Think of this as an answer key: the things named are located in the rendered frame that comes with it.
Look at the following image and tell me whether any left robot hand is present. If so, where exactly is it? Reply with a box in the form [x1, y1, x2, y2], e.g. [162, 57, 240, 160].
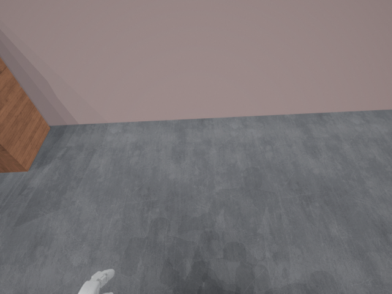
[78, 269, 115, 294]

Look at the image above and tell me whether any cupboard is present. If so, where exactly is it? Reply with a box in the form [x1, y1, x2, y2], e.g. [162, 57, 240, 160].
[0, 57, 50, 173]

